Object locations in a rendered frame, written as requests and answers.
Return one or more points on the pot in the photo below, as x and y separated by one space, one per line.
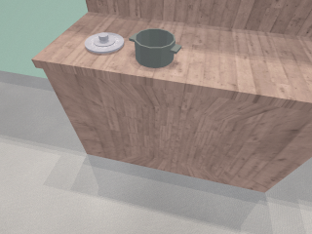
155 47

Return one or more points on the lid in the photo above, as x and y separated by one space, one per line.
114 43

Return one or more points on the knob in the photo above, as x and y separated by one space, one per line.
103 36

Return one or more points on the table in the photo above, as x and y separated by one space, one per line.
234 106

